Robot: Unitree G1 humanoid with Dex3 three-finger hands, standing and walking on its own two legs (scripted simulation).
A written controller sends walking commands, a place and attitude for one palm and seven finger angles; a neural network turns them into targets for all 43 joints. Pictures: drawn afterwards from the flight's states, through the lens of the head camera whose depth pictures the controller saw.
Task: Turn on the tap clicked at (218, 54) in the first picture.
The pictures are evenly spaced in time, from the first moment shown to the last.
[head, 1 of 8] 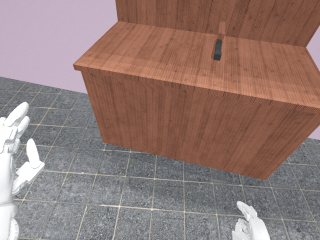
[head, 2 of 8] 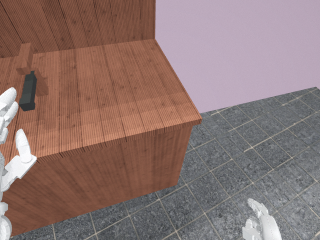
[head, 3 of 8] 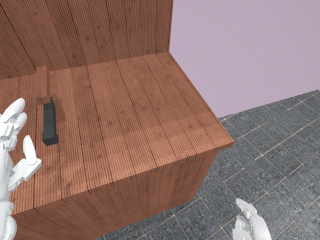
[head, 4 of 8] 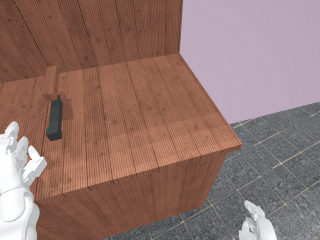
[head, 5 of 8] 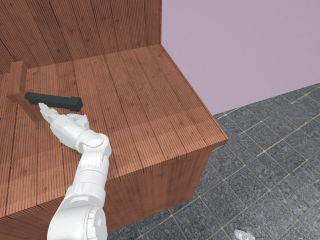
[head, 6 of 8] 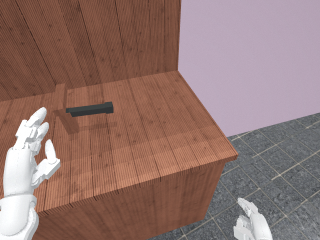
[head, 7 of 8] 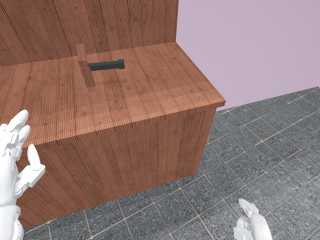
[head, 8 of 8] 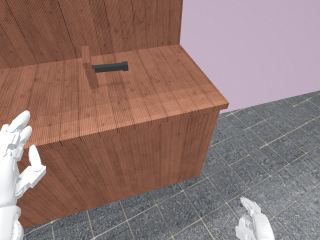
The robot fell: no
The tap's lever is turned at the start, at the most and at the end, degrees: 0 83 83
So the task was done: yes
